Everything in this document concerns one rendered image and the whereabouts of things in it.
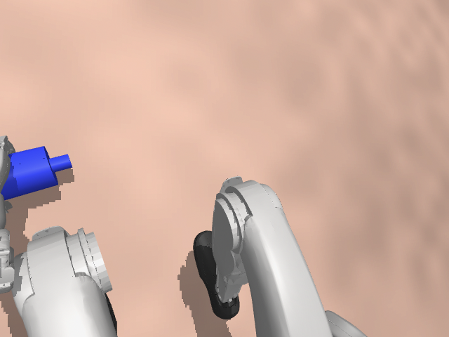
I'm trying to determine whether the bottle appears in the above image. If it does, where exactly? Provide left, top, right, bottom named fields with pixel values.
left=1, top=146, right=72, bottom=201

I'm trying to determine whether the right robot foot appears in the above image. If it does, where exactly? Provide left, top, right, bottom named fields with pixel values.
left=193, top=231, right=240, bottom=319

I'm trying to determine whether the right robot hand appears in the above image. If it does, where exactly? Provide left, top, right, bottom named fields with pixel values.
left=325, top=310, right=367, bottom=337

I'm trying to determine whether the left robot foot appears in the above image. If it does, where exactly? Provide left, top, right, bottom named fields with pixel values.
left=105, top=293, right=117, bottom=334

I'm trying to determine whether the left robot hand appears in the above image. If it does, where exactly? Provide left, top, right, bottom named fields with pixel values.
left=0, top=136, right=15, bottom=213

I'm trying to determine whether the left robot arm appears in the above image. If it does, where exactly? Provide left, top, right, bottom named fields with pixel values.
left=0, top=193, right=15, bottom=293

